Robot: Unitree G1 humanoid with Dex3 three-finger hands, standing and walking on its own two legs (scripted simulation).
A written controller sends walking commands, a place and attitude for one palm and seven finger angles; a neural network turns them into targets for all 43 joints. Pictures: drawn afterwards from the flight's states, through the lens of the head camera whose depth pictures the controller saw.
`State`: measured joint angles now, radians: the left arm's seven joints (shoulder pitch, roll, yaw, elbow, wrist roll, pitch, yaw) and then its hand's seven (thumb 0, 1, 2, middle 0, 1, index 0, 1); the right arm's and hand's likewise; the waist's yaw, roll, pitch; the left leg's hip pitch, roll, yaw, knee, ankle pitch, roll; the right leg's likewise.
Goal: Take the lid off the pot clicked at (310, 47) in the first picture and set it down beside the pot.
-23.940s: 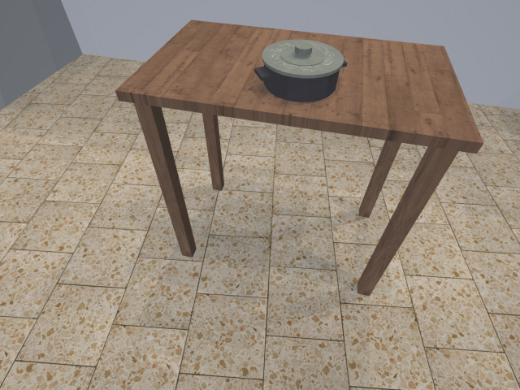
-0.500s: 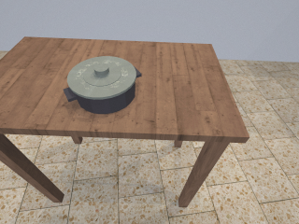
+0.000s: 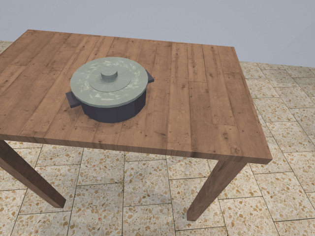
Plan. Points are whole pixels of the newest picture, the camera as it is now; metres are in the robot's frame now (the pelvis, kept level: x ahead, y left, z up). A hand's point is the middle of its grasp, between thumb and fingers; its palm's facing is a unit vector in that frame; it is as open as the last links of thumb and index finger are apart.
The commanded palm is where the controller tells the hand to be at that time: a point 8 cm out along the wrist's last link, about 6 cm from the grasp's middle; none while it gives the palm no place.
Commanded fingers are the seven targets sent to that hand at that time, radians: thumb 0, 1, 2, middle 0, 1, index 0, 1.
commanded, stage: come to a stop and stand still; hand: left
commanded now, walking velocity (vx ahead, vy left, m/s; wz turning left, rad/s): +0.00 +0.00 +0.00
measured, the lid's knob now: (109, 72) +0.48 +0.16 +0.15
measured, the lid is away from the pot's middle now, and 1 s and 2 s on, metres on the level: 0.00 0.00 0.00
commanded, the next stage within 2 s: look again from close up in 0.24 s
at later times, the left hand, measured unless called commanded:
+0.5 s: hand out of the picture +0.03 +0.21 -0.18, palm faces -0.01 -0.97 -0.23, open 7.4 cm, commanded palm none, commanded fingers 0.00 0.90 0.90 -0.20 -0.30 -0.20 -0.30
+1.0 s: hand out of the picture -0.04 +0.26 -0.18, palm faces -0.02 -0.97 -0.23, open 7.4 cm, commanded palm none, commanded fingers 0.00 0.90 0.90 -0.20 -0.30 -0.20 -0.30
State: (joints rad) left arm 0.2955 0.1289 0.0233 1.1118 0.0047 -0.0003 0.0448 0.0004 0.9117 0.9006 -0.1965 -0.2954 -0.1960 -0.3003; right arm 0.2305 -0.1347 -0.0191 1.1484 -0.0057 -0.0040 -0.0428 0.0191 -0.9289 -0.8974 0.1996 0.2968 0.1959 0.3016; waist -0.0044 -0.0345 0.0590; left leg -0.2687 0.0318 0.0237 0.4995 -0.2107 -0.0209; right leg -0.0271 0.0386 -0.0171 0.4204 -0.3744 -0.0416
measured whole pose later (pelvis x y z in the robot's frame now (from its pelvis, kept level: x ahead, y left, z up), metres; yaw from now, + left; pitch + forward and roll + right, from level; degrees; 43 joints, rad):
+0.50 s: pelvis +0.00 +0.03 -0.01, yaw -1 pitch -1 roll -1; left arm 0.29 0.17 0.01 1.01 0.01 -0.01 0.07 0.00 0.91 0.90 -0.20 -0.30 -0.20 -0.30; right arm 0.20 -0.17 -0.02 0.99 -0.01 0.00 -0.03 0.00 -0.91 -0.90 0.20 0.30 0.20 0.30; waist -0.02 0.00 0.05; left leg -0.33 0.02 0.06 0.63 -0.29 0.02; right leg -0.09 0.02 0.01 0.54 -0.43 -0.01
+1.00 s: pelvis -0.03 +0.06 +0.00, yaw -1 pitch +0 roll -1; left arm 0.32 0.22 0.00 1.01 0.01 0.02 0.04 0.00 0.91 0.90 -0.20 -0.30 -0.20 -0.30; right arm 0.21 -0.17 -0.01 0.99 0.00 0.02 -0.01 0.01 -0.91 -0.90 0.20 0.30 0.20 0.30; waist 0.01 -0.01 0.08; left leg -0.37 -0.02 0.07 0.54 -0.19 0.07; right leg -0.15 -0.02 0.02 0.51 -0.36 0.03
